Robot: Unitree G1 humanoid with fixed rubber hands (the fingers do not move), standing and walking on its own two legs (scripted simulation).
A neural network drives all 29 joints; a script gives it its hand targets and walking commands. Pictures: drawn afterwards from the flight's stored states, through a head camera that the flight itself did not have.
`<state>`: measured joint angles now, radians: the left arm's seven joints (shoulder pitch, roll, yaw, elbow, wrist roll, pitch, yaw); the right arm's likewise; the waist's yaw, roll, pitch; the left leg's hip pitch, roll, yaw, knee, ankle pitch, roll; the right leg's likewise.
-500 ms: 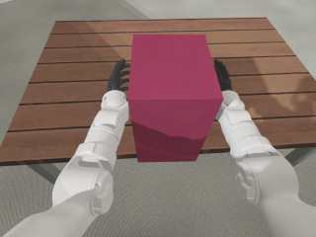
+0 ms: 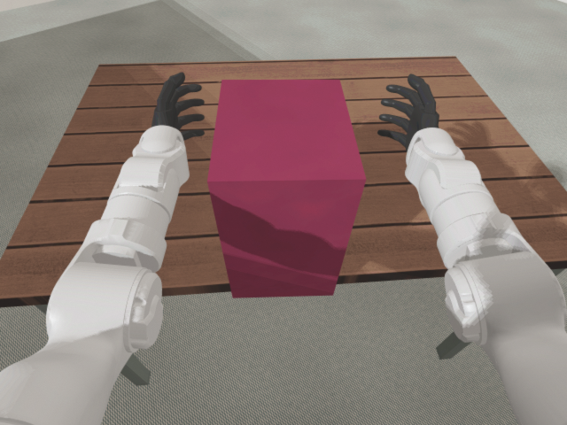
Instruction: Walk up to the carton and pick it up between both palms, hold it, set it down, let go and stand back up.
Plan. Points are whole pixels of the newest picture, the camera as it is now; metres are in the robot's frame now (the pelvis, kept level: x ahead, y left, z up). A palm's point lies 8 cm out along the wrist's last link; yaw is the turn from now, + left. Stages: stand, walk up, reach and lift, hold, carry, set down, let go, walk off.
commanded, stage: set down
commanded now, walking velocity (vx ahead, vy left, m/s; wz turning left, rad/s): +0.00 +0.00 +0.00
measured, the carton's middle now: (282, 196) +0.44 +0.02 +0.07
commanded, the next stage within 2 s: none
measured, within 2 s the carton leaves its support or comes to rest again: neither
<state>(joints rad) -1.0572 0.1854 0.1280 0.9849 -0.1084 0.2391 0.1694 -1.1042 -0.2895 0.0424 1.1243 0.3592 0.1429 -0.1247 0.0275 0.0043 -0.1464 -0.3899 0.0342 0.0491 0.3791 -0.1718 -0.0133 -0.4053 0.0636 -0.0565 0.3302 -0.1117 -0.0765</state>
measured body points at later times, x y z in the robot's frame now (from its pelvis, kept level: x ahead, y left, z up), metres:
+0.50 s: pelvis +0.00 +0.00 +0.00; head +0.01 +0.01 +0.45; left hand +0.47 +0.18 +0.26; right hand +0.48 -0.19 +0.26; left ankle +0.00 +0.13 -0.74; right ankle +0.02 -0.07 -0.74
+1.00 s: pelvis +0.00 +0.00 +0.00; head -0.01 +0.01 +0.45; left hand +0.43 +0.20 +0.22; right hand +0.45 -0.19 +0.23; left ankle +0.00 +0.13 -0.74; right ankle +0.02 -0.07 -0.74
